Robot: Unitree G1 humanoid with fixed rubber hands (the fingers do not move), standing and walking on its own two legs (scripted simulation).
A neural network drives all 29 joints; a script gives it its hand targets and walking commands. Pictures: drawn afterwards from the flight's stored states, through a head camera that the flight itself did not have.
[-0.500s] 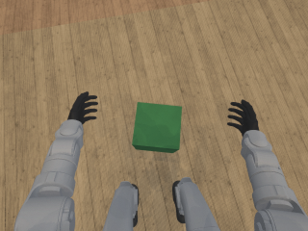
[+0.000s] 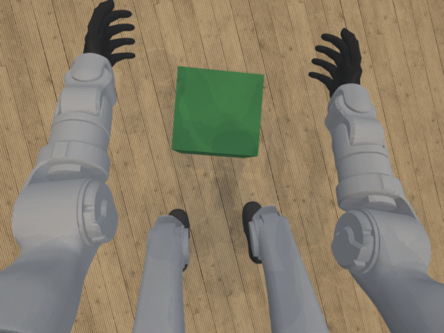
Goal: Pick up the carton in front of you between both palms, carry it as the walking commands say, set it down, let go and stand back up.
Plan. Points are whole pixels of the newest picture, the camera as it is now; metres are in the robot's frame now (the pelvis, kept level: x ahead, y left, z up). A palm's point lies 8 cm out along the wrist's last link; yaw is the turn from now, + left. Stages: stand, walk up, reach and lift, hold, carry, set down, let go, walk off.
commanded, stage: reach and lift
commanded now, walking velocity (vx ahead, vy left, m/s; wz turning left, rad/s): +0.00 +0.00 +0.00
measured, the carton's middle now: (216, 119) +0.49 -0.03 -0.47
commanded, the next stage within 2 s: none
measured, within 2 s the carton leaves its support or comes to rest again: leaves its support in 1.52 s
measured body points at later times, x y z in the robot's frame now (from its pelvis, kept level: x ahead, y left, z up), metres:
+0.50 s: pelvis -0.03 +0.00 -0.18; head +0.33 +0.01 +0.09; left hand +0.52 +0.16 -0.36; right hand +0.47 -0.23 -0.35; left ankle +0.08 +0.12 -0.56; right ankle +0.08 -0.14 -0.56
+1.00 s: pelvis -0.02 +0.00 -0.23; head +0.34 -0.01 +0.04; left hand +0.54 +0.14 -0.40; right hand +0.49 -0.21 -0.40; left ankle +0.08 +0.12 -0.56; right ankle +0.08 -0.14 -0.56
